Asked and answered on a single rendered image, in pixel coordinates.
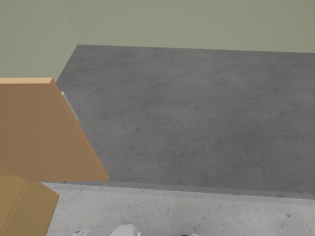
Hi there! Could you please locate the robot left thigh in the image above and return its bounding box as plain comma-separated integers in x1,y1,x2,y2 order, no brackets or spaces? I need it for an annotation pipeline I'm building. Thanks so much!
110,224,141,236

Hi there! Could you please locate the handle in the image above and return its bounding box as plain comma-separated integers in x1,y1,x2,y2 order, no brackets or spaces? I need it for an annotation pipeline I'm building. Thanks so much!
61,91,79,123

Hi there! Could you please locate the cupboard door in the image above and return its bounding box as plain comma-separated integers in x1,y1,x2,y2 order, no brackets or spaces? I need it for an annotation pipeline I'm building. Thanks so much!
0,78,109,182

